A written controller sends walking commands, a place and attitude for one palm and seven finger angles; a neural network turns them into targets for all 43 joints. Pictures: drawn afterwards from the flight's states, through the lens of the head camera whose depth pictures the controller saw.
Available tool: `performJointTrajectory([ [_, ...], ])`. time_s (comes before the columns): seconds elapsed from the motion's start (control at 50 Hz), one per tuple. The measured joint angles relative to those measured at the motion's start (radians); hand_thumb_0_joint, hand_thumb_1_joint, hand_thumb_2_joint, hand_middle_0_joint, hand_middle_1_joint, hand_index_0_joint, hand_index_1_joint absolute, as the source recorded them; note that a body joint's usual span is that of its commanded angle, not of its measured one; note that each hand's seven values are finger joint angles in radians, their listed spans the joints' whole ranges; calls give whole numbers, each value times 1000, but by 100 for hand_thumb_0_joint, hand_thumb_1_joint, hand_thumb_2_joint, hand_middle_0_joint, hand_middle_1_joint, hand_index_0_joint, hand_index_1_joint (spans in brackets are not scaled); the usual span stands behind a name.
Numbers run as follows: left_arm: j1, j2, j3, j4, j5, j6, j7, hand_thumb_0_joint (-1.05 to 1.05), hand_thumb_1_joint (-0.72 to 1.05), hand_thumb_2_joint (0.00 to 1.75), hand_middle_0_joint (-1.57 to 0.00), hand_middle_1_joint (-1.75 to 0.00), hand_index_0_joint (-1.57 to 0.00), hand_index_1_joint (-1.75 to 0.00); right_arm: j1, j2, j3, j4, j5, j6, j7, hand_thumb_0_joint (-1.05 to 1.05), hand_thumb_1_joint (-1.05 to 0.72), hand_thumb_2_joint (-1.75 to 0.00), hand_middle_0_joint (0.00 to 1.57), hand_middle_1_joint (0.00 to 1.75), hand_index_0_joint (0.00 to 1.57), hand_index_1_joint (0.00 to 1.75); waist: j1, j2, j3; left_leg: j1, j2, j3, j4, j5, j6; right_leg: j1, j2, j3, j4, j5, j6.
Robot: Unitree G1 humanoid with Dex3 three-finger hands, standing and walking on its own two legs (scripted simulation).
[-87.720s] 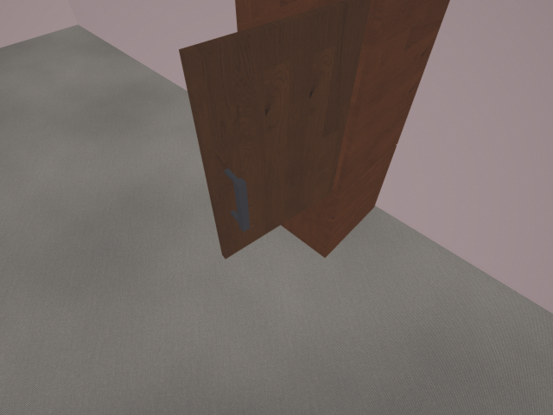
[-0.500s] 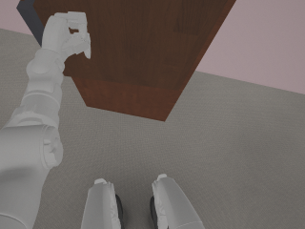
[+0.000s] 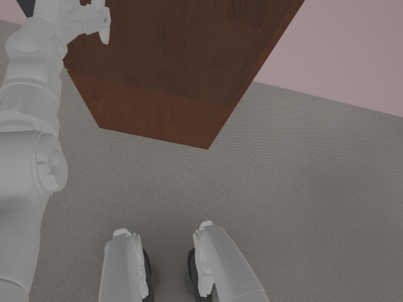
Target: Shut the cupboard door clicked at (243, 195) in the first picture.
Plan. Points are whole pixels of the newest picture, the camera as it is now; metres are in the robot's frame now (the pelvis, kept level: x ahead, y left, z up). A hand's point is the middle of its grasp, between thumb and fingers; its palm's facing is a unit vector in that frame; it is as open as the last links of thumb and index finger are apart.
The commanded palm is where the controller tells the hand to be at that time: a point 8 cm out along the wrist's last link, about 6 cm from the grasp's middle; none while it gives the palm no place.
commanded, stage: push the door shut along its arc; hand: left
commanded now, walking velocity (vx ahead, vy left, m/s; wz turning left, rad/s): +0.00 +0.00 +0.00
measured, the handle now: out of the picture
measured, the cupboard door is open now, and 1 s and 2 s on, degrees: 0 0 0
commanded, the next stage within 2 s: pull the fist back off the door in 0.02 s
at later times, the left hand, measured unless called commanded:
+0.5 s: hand (119, 17) +0.59 +0.07 +0.08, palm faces +0.09 -0.99 -0.06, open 3.3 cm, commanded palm +0.56 +0.07 +0.08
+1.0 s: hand (124, 53) +0.52 +0.06 +0.08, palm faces +0.08 -1.00 -0.03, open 3.1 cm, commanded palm +0.49 +0.10 +0.08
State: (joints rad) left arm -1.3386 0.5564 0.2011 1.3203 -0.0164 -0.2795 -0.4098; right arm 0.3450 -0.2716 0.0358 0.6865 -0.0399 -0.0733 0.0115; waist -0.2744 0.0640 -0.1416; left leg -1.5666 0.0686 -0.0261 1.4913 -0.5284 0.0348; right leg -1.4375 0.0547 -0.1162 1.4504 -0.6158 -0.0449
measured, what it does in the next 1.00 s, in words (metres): stands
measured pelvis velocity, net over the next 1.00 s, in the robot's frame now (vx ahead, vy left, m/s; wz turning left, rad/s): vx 0.03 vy -0.01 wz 0.05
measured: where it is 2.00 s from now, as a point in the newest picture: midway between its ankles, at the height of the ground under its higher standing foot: (173, 288)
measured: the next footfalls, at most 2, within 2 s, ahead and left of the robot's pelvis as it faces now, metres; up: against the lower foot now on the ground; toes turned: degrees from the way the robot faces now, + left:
none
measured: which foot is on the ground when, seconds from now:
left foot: down 0.00-1.00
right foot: down 0.00-1.00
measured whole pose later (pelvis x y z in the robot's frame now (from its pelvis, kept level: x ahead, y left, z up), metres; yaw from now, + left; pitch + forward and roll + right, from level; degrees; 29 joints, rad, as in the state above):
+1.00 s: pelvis +0.03 -0.01 +0.05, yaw +3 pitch +29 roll -1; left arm -0.86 0.14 0.17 1.07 0.02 -0.55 0.21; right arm 0.33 -0.24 -0.04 0.65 -0.08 0.03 0.12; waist -0.16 0.05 -0.17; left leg -1.29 0.04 0.02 1.29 -0.51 0.01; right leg -1.20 0.03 -0.07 1.30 -0.61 -0.05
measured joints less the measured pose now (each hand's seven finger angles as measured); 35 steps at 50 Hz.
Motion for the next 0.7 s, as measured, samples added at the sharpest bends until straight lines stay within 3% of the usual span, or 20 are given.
performJointTrajectory([
  [0.16,-48,-4,-26,-20,5,52,26,3,89,100,-130,-150,-130,-149,3,11,1,19,-11,-26,-6,0,-91,-90,20,30,20,30,2,-5,2,-46,-3,-8,29,6,3,-40,-3,-9,27,4,2],
  [0.2,-45,-53,9,-21,5,51,138,3,83,99,-130,-150,-131,-149,23,15,2,9,-27,-33,6,0,-91,-90,20,30,20,30,15,-3,-2,-51,-5,-10,29,10,3,-43,-5,-10,25,8,5],
  [0.26,-38,-138,56,-13,22,31,368,1,75,98,-130,-150,-134,-149,41,28,7,3,-57,-34,41,0,-91,-90,20,30,20,30,23,-6,-8,-49,-10,-9,19,21,4,-41,-10,-10,19,16,9],
  [0.32,-30,-190,93,11,83,-12,590,0,72,97,-130,-150,-134,-150,44,43,8,5,-87,-32,81,0,-91,-90,20,30,20,30,5,-2,-21,-51,-14,-9,9,33,4,-43,-13,-11,11,25,11],
  [0.38,-17,-184,80,46,162,-63,701,0,76,97,-130,-150,-133,-150,44,55,1,9,-102,-25,115,0,-91,-90,20,30,20,30,-25,10,-27,-48,-15,-8,1,40,4,-42,-15,-9,5,32,11],
  [0.42,-9,-169,66,65,182,-85,712,2,81,99,-130,-150,-132,-150,49,59,-2,12,-101,-16,126,0,-91,-90,20,30,20,30,-39,17,-26,-40,-15,-4,-6,43,5,-36,-15,-6,0,35,11],
  [0.48,4,-160,55,74,161,-97,681,4,88,99,-130,-150,-131,-150,67,57,-4,17,-89,-1,129,0,-91,-90,20,30,20,30,-43,25,-21,-20,-13,3,-21,45,5,-20,-13,2,-12,39,11],
  [0.58,57,-200,61,38,105,-117,634,4,92,96,-130,-150,-131,-149,107,44,-6,20,-76,23,126,0,-91,-90,20,30,20,30,-22,30,-18,34,-10,21,-62,45,5,21,-11,21,-46,42,13],
  [0.7,162,-265,97,-28,95,-164,643,3,91,93,-130,-150,-130,-149,120,29,-24,3,-72,54,127,0,-91,-90,20,30,20,30,2,30,-21,97,-6,39,-102,34,1,72,-5,41,-78,34,11],
])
